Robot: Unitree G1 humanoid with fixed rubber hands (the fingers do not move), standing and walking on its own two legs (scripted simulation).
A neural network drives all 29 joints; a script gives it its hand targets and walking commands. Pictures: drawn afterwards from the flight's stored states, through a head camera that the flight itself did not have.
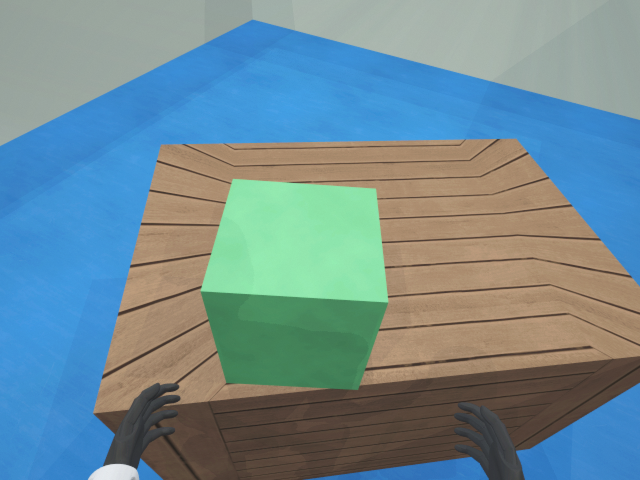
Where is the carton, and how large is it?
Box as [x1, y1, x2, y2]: [201, 179, 387, 389]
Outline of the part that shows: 233,179 201,288 202,298 226,382 357,389 387,304 387,294 375,189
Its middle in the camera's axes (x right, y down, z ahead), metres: -0.03 +0.07 +0.59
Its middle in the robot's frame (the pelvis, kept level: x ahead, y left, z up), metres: +0.38 +0.04 -0.01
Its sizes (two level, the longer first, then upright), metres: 0.210 0.200 0.250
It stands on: a pedestal, 0.64 m high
